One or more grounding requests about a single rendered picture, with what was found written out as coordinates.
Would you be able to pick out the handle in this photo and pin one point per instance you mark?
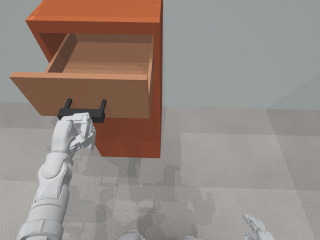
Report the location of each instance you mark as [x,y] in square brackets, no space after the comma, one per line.
[97,115]

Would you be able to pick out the left robot forearm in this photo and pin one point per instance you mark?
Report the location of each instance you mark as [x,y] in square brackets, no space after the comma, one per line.
[46,215]

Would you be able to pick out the left robot shin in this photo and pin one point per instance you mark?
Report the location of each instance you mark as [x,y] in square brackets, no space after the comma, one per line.
[134,231]

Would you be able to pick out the cabinet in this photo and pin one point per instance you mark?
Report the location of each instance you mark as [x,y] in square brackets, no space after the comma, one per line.
[52,20]

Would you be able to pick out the right robot hand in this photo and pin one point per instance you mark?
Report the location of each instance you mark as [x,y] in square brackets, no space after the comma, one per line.
[257,227]

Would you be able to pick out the drawer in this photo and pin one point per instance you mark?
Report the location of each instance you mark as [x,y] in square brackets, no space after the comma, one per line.
[89,68]

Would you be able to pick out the left robot hand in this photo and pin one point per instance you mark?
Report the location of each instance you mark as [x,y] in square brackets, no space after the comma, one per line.
[65,132]

